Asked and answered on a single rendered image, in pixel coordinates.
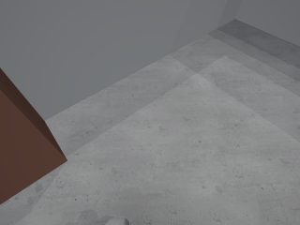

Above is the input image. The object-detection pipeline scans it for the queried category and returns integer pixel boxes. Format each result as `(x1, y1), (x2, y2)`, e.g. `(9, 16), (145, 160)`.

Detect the cabinet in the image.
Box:
(0, 68), (68, 204)

